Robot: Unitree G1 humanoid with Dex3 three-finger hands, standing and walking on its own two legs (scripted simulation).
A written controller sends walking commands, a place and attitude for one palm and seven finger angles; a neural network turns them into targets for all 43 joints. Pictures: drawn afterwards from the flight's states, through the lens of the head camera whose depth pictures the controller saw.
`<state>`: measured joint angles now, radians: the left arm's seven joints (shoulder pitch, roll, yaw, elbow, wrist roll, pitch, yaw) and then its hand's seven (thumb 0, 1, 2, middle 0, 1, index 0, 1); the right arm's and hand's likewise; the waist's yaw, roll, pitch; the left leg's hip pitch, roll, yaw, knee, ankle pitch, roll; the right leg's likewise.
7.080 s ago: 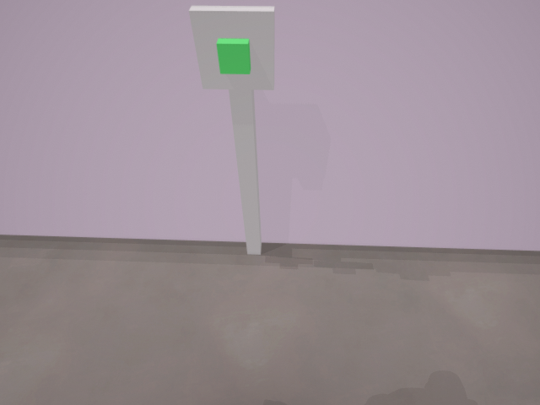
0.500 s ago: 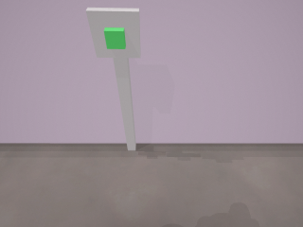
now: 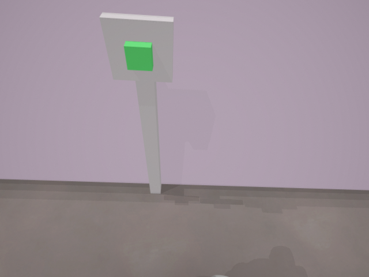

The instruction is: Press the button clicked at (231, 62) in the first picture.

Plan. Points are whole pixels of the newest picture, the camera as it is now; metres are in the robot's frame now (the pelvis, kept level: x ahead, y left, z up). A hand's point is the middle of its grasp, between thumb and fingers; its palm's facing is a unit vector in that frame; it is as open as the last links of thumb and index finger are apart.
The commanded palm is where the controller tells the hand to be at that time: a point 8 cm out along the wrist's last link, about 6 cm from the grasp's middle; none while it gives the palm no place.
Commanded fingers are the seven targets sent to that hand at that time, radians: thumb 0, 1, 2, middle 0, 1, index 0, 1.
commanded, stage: shuffle to correct the standing spot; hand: left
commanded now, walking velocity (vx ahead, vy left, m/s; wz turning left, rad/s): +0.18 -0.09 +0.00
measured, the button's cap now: (139, 55) +0.63 +0.16 +0.15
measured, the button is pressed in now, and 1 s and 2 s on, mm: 0 0 0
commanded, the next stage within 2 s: come to a stop and stand still in 0.32 s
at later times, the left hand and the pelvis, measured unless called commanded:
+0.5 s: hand (145, 271) +0.17 +0.10 -0.17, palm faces +0.08 -0.98 -0.18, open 7.2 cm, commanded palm none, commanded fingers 0.00 0.90 0.90 -0.20 -0.30 -0.20 -0.30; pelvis +0.14 -0.08 +0.00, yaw +2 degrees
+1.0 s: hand (146, 268) +0.17 +0.10 -0.17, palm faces +0.05 -0.96 -0.27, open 7.3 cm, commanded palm none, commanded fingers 0.00 0.90 0.90 -0.20 -0.30 -0.20 -0.30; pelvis +0.17 -0.09 -0.01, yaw +0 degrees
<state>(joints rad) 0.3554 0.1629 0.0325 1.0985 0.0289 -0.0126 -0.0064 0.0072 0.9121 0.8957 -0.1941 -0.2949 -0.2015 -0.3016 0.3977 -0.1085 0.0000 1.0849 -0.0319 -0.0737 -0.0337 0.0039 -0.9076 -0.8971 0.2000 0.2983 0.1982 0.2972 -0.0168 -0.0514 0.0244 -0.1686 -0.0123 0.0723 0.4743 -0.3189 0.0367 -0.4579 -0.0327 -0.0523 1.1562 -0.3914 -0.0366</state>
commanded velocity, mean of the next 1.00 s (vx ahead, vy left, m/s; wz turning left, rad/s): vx -0.01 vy -0.02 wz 0.00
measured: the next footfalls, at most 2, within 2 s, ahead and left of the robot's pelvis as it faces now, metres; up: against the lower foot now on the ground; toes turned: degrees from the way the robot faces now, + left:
right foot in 0.24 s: +0.21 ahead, -0.17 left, +0.00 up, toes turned -6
left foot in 0.58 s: +0.24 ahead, +0.03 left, +0.00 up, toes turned +9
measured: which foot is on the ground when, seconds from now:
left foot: down 0.00-0.24, up 0.26-0.56, down 0.58-0.92, up 0.94-1.00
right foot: up 0.00-0.22, down 0.24-1.00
